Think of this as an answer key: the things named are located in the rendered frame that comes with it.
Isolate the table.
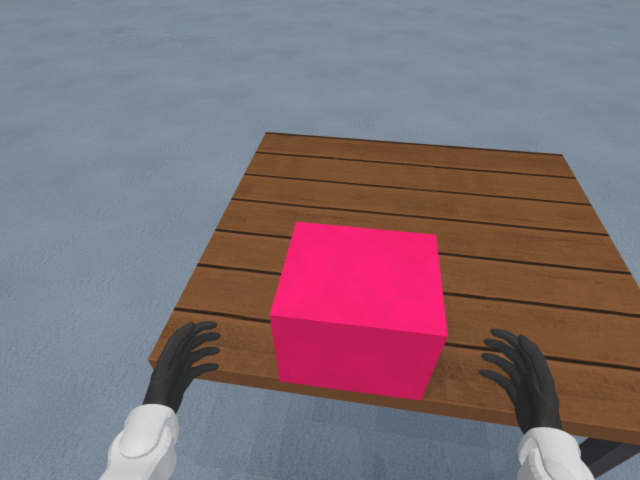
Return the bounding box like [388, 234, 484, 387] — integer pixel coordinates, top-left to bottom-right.
[148, 132, 640, 479]

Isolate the right robot hand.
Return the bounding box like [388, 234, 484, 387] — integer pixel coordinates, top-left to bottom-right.
[479, 329, 563, 435]

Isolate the carton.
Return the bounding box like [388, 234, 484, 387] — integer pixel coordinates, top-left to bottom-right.
[270, 222, 448, 401]

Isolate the robot right forearm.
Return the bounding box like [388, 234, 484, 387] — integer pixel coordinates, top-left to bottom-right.
[517, 427, 595, 480]

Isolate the robot left forearm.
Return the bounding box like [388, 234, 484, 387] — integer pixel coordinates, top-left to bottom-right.
[98, 404, 179, 480]

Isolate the left robot hand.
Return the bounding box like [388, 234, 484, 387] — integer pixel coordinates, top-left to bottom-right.
[142, 321, 221, 414]

